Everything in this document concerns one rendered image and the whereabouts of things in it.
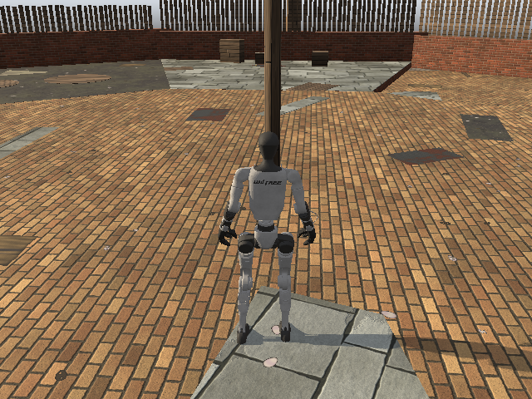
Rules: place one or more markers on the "robot left forearm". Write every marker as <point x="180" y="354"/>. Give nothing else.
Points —
<point x="227" y="219"/>

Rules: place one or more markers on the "right robot foot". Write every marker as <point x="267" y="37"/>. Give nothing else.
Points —
<point x="285" y="335"/>

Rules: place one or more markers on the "robot right upper arm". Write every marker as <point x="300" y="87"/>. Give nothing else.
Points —
<point x="297" y="188"/>

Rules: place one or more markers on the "robot torso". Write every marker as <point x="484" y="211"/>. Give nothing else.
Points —
<point x="266" y="201"/>

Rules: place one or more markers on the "left robot hand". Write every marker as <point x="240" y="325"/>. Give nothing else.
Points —
<point x="227" y="234"/>

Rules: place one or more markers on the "right robot hand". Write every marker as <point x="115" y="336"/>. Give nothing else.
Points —
<point x="304" y="233"/>

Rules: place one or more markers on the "robot left upper arm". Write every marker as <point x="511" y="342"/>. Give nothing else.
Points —
<point x="240" y="176"/>

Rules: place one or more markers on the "robot right forearm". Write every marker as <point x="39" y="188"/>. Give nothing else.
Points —
<point x="306" y="219"/>

